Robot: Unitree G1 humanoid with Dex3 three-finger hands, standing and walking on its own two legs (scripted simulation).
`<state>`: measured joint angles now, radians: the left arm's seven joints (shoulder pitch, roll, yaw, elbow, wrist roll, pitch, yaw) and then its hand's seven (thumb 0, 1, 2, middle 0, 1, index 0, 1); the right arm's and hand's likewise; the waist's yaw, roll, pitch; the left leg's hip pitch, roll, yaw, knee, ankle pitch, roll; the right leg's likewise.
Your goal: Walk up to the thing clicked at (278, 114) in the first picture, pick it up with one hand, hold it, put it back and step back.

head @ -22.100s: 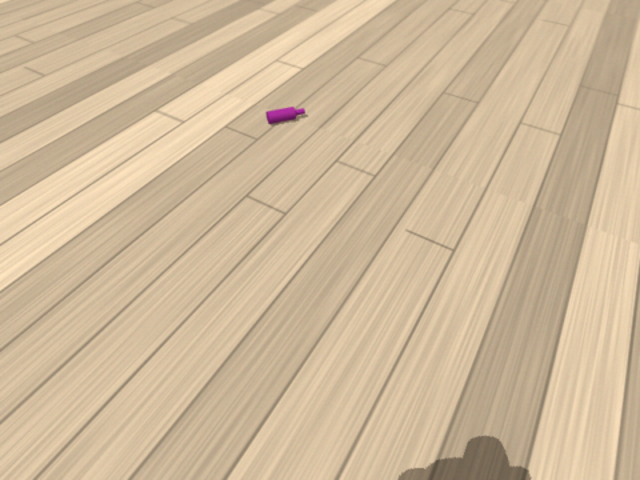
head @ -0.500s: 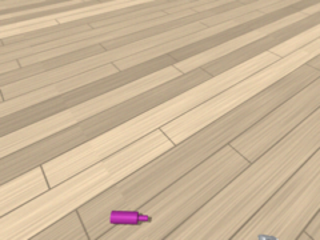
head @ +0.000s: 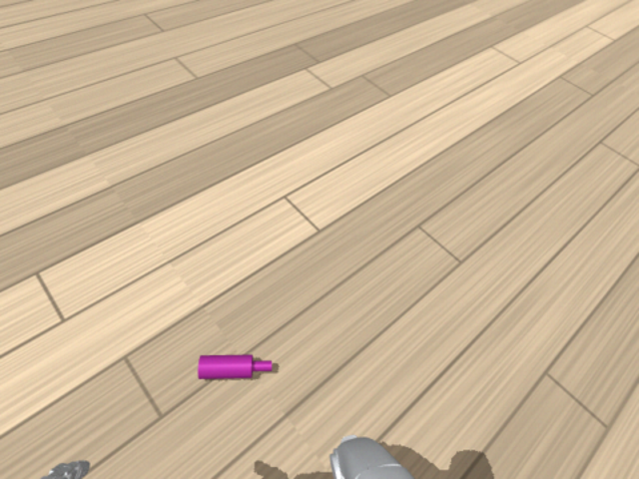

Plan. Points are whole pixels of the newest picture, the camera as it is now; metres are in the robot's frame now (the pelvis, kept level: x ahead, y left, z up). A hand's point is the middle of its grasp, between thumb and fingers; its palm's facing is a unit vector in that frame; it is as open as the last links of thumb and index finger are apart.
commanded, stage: walk up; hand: left
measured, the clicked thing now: (236, 366) +0.48 +0.16 -0.73
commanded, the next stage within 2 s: none
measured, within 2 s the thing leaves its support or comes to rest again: neither
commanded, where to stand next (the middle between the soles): +0.11 -0.05 m, yaw +0 degrees
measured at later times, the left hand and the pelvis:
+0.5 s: hand out of the picture +0.11 +0.24 -0.12, palm faces -0.02 -0.89 -0.46, open 7.4 cm; pelvis +0.05 -0.04 +0.00, yaw -1 degrees
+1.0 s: hand out of the picture +0.08 +0.24 -0.17, palm faces -0.05 -0.92 -0.38, open 7.4 cm; pelvis +0.02 -0.03 -0.01, yaw -2 degrees
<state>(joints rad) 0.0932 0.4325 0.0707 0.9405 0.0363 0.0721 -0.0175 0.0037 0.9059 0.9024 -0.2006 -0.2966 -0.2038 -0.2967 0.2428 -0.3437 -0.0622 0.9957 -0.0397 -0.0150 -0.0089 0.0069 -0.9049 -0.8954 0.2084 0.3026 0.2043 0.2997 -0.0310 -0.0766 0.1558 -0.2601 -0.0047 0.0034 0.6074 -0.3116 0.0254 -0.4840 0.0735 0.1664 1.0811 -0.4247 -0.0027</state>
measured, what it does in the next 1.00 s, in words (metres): steps on the spot: right foot, then left foot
